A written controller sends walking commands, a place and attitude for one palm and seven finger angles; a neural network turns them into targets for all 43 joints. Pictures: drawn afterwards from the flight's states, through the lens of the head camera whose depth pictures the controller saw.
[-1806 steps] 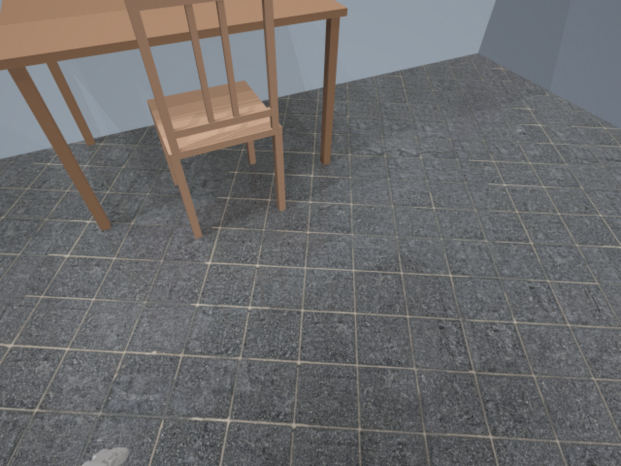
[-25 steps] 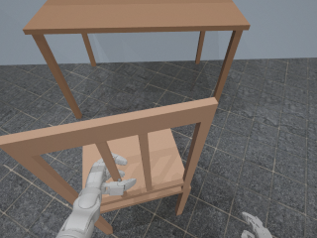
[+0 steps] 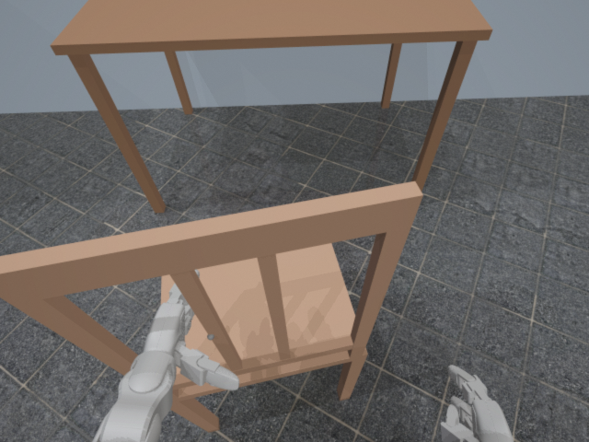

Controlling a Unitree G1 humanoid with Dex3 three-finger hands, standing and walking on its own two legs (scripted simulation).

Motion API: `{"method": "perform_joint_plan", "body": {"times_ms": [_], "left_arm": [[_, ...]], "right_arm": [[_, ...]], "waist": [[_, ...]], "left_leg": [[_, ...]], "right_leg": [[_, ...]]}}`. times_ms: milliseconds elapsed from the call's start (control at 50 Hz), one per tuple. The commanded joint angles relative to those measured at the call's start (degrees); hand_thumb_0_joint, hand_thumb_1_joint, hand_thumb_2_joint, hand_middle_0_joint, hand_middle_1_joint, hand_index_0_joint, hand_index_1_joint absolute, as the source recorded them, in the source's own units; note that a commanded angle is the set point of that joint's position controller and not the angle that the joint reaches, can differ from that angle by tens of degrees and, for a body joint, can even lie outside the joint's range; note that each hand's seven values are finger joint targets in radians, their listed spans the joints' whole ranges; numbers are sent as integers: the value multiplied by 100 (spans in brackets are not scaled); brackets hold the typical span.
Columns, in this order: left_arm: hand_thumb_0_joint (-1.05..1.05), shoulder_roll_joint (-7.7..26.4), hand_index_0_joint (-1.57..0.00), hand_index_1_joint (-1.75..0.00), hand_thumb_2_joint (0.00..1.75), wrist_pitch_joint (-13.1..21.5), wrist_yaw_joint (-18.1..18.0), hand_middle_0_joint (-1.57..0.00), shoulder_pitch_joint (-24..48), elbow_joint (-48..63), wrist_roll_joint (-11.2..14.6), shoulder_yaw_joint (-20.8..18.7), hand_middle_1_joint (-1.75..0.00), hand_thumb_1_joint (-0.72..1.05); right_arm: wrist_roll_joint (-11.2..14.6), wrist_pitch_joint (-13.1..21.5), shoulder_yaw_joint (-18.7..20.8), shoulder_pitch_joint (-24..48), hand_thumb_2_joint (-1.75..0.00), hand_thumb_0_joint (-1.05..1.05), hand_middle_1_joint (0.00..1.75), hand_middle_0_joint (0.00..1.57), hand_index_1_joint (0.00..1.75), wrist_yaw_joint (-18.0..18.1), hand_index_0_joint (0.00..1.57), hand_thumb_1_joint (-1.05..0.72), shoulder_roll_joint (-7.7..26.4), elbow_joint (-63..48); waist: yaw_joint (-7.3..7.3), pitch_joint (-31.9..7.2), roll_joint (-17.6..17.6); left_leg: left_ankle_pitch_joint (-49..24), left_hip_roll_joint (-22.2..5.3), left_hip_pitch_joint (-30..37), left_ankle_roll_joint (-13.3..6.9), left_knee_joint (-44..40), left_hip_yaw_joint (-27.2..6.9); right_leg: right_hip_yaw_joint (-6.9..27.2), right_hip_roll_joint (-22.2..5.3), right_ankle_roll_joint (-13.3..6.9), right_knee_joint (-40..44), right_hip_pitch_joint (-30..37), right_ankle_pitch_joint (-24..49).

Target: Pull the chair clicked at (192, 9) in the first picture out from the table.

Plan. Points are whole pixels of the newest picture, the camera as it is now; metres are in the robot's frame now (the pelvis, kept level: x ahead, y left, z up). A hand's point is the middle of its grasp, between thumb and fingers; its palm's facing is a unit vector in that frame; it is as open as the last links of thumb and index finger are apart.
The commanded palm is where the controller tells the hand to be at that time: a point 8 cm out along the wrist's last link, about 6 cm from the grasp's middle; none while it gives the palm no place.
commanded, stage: draw the fingers out of the gap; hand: left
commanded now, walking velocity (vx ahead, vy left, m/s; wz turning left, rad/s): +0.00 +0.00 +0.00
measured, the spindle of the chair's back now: (215, 329) +0.28 +0.13 -0.03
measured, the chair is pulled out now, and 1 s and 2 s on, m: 0.59 0.59 0.59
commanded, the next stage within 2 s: draw the hand back to the body in 0.84 s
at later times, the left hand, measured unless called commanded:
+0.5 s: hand (204, 392) +0.20 +0.13 -0.03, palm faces -0.04 -0.99 -0.16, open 17.5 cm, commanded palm +0.18 +0.18 -0.01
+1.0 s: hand out of the picture +0.14 +0.14 -0.03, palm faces +0.01 -0.99 -0.13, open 17.5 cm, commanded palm +0.11 +0.20 +0.00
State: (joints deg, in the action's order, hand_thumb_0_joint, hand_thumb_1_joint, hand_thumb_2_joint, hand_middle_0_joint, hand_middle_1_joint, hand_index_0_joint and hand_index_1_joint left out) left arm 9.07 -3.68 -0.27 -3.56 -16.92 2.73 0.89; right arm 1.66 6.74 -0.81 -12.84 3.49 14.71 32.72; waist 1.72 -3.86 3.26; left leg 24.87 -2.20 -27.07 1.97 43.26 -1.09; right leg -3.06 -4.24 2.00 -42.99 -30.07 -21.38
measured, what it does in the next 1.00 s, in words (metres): stands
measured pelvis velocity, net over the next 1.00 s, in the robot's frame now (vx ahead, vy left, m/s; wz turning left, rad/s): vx -0.01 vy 0.00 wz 0.03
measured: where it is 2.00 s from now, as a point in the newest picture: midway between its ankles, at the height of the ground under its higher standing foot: outside the picture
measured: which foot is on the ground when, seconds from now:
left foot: down 0.00-1.00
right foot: down 0.00-1.00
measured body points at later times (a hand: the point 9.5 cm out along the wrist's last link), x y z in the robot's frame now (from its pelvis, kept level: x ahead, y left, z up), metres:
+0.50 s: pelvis -0.01 +0.00 -0.01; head +0.03 -0.02 +0.44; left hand +0.20 +0.18 -0.02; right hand +0.16 -0.24 -0.09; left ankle -0.04 +0.14 -0.71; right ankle +0.00 -0.14 -0.71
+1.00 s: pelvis -0.01 +0.00 -0.02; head +0.02 -0.01 +0.43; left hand +0.13 +0.19 -0.02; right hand +0.17 -0.23 -0.09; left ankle -0.04 +0.14 -0.71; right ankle +0.00 -0.14 -0.71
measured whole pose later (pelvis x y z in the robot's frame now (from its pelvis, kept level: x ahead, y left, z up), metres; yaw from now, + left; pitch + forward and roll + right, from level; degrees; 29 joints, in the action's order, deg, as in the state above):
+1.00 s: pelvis -0.01 +0.00 -0.02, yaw +2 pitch +9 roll -1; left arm 9.8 -5.1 0.1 -36.3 11.6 2.7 4.9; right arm 2.0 9.4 -0.3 -14.1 5.7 12.9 27.8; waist 1.0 -6.6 3.0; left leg 28.4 -2.0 -33.8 2.1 52.8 -3.3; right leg -4.6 -4.7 1.9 -51.0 -35.3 -24.7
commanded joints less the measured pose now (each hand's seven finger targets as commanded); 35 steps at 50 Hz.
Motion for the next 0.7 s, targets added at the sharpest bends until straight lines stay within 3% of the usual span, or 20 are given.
{"method": "perform_joint_plan", "body": {"times_ms": [0, 40, 60, 80, 120, 180, 260, 280, 300, 320, 340, 400, 520, 580, 600, 680], "left_arm": [[0, 418, 0, 0, 20, 216, 92, 0, 610, 1184, 28, -101, 0, -55], [0, 529, 0, 0, 20, 174, 93, 0, 671, 1317, -19, -165, 0, -55], [0, 1058, 0, 0, 20, 149, 44, 0, 669, 1143, -41, -649, 0, -55], [0, 866, 0, 0, 20, 163, 62, 0, 560, 1407, -68, -501, 0, -55], [0, 831, 0, 0, 20, 167, 45, 0, -49, 1594, -48, -533, 0, -55], [0, 500, 0, 0, 20, 173, 62, 0, -408, 1979, -14, -136, 0, -55], [0, 537, 0, 0, 20, 138, 62, 0, -774, 2153, 4, -99, 0, -55], [0, 510, 0, 0, 20, 167, 65, 0, -698, 2377, -5, -12, 0, -55], [0, 622, 0, 0, 20, 161, 42, 0, -884, 2363, -20, -137, 0, -55], [0, 491, 0, 0, 20, 183, 46, 0, -916, 2580, -40, 23, 0, -55], [0, 655, 0, 0, 20, 191, 6, 0, -959, 2608, -62, -120, 0, -55], [0, 540, 0, 0, 20, 212, -42, 0, -1111, 2866, -119, 82, 0, -55], [0, 541, 0, 0, 20, 136, -45, 0, -1484, 2985, -122, 104, 0, -55], [0, 541, 0, 0, 20, 59, -27, 0, -1791, 3111, -115, 93, 0, -55], [0, 603, 0, 0, 20, 11, -22, 0, -2028, 3051, -92, -1, 0, -55], [0, 458, 0, 0, 20, -31, -12, 0, -2284, 3414, -120, 204, 0, -55]], "right_arm": [[-4, 284, 294, 131, -90, 0, 30, 20, 30, 83, 20, -90, 725, -821], [-7, 282, 303, 139, -90, 0, 30, 20, 30, 91, 20, -90, 727, -843], [-12, 242, 305, 106, -90, 0, 30, 20, 30, 115, 20, -90, 782, -804], [-24, 231, 287, 120, -90, 0, 30, 20, 30, 105, 20, -90, 708, -876], [-16, 251, 288, 162, -90, 0, 30, 20, 30, 89, 20, -90, 661, -991], [-1, 296, 269, 197, -90, 0, 30, 20, 30, 66, 20, -90, 633, -1098], [-2, 360, 303, 200, -90, 0, 30, 20, 30, 101, 20, -90, 673, -1127], [-5, 387, 281, 190, -90, 0, 30, 20, 30, 109, 20, -90, 672, -1160], [-9, 400, 295, 172, -90, 0, 30, 20, 30, 120, 20, -90, 677, -1156], [-14, 424, 277, 181, -90, 0, 30, 20, 30, 124, 20, -90, 652, -1207], [-16, 439, 287, 161, -90, 0, 30, 20, 30, 139, 20, -90, 660, -1184], [-21, 474, 259, 165, -90, 0, 30, 20, 30, 157, 20, -90, 628, -1216], [-13, 514, 222, 234, -90, 0, 30, 20, 30, 197, 20, -90, 598, -1266], [-13, 525, 222, 278, -90, 0, 30, 20, 30, 197, 20, -90, 553, -1315], [-7, 507, 229, 305, -90, 0, 30, 20, 30, 200, 20, -90, 543, -1321], [3, 520, 230, 356, -90, 0, 30, 20, 30, 201, 20, -90, 503, -1422]], "waist": [[149, -1379, -639], [133, -1415, -510], [78, -1269, -483], [28, -1474, -241], [-66, -1526, -241], [13, -1405, -268], [70, -1189, -569], [105, -1205, -433], [69, -1177, -524], [77, -1225, -392], [68, -1216, -406], [95, -1144, -267], [81, -965, -390], [17, -1034, -216], [-22, -998, -326], [7, -917, -352]], "left_leg": [[-2318, 126, 232, -263, -330, 158], [-2299, 133, 234, -259, -310, 157], [-2227, 143, 99, -257, -294, 155], [-2316, 176, 200, -259, -319, 185], [-2423, 153, 199, -247, -309, 197], [-2442, 131, 207, -254, -281, 174], [-2106, 129, 36, -270, -231, 125], [-2002, 160, 29, -273, -245, 119], [-1967, 152, 1, -273, -230, 97], [-1952, 174, 24, -282, -217, 99], [-1924, 170, 14, -273, -189, 84], [-1809, 182, 33, -281, -164, 39], [-1355, 211, -180, -286, -129, 1], [-1340, 235, -213, -290, -102, 13], [-1341, 224, -275, -286, -91, 6], [-1253, 229, -350, -294, -63, -6]], "right_leg": [[-208, 139, -196, 273, 1046, 2464], [-202, 130, -203, 237, 1016, 2416], [-164, 126, -221, 250, 1019, 2392], [-156, 108, -233, 210, 1119, 2457], [-174, 98, -247, 174, 1187, 2523], [-211, 111, -238, 185, 1072, 2436], [-239, 141, -204, 214, 889, 2111], [-237, 137, -200, 197, 845, 1994], [-251, 147, -204, 172, 812, 1907], [-251, 143, -202, 156, 770, 1855], [-246, 145, -206, 134, 748, 1812], [-254, 156, -214, 114, 577, 1559], [-248, 168, -199, 134, 416, 1053], [-228, 149, -209, 121, 483, 1031], [-225, 150, -212, 124, 515, 1050], [-244, 151, -209, 106, 410, 901]]}}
